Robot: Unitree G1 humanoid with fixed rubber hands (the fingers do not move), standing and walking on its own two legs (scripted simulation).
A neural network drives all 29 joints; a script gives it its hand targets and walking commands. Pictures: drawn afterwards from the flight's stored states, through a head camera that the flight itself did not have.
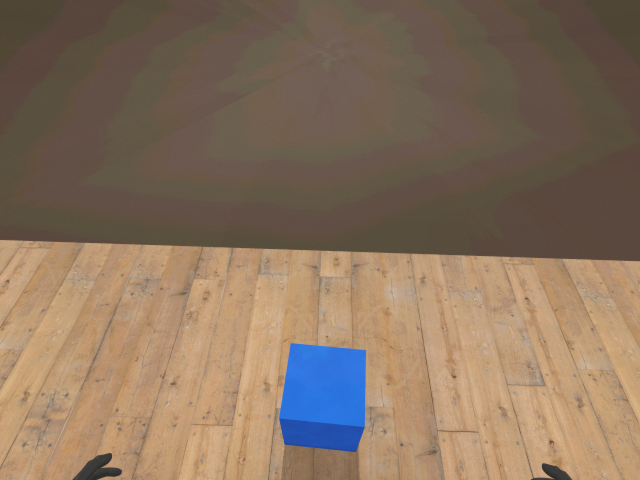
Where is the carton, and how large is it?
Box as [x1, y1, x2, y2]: [279, 343, 365, 451]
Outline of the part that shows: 291,343 279,416 284,443 355,451 364,427 365,350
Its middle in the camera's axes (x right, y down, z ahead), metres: +0.01 +0.45 +1.11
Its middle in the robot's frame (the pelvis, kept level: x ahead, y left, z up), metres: +0.44 +0.00 -0.66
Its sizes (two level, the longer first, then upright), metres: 0.210 0.200 0.250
